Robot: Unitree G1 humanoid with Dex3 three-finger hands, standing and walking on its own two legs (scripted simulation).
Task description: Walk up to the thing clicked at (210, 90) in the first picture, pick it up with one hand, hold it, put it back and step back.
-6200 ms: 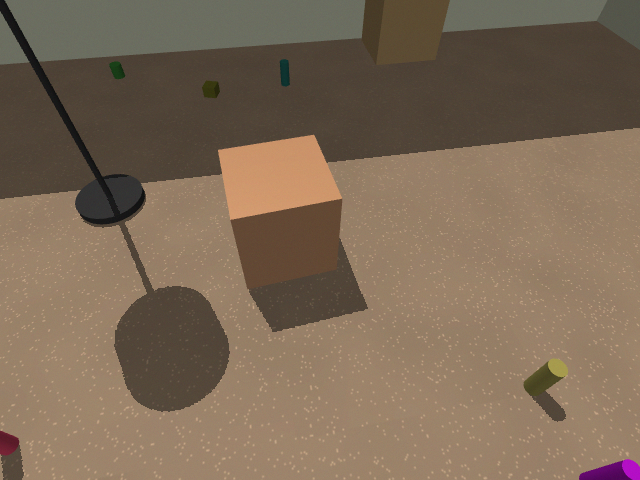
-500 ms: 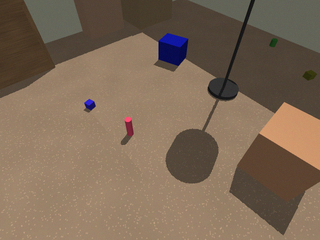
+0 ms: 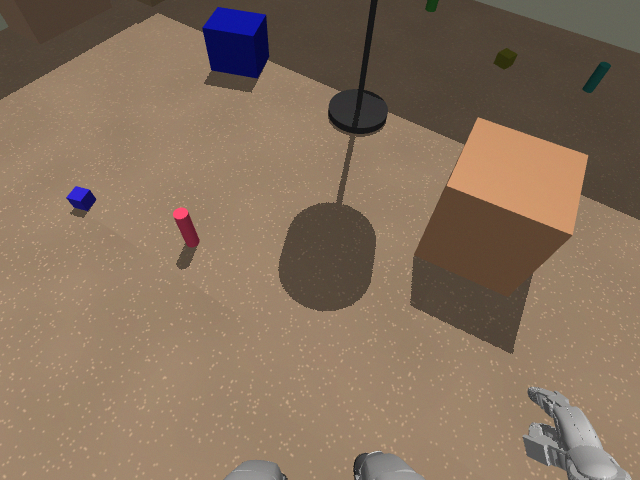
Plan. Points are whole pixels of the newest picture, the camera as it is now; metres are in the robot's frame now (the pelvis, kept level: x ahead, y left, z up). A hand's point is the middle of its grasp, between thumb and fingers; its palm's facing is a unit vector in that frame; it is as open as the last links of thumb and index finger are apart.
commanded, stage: walk up
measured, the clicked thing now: (505, 58) +2.11 -0.95 -0.73
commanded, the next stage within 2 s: none
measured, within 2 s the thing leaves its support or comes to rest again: neither
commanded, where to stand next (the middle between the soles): +0.08 -0.04 m, yaw -71 degrees
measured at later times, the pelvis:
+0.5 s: pelvis +0.00 +0.00 -0.01, yaw -27 degrees
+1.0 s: pelvis +0.04 +0.02 +0.00, yaw -49 degrees
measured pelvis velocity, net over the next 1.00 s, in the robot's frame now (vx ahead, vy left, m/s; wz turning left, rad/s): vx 0.04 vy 0.02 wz -0.86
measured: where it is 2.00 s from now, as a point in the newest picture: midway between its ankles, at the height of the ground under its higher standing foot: outside the picture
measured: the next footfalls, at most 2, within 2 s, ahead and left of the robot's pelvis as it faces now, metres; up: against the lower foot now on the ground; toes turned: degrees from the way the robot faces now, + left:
right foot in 0.42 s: +0.01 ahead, -0.12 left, +0.00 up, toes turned -26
left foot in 0.76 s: +0.19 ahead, +0.05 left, +0.00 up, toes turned -41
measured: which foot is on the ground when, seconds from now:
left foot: down 0.00-0.44, up 0.46-0.74, down 0.76-1.00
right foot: up 0.00-0.40, down 0.42-0.78, up 0.80-1.00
